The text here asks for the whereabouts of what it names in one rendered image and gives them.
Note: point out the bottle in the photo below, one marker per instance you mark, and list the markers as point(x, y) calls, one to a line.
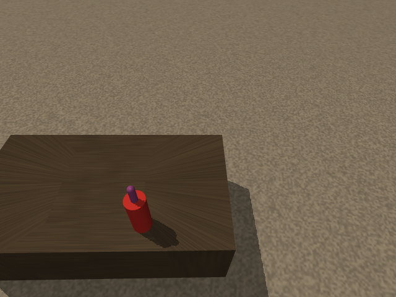
point(137, 209)

